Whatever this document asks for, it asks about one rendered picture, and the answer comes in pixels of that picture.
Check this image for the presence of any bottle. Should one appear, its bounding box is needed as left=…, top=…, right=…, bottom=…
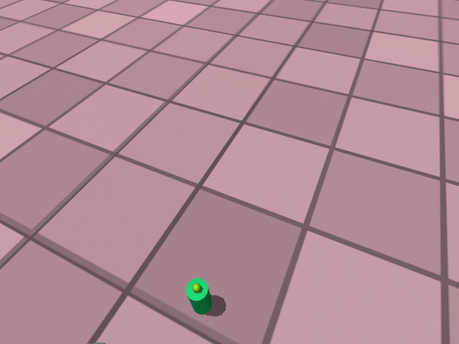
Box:
left=186, top=278, right=212, bottom=315

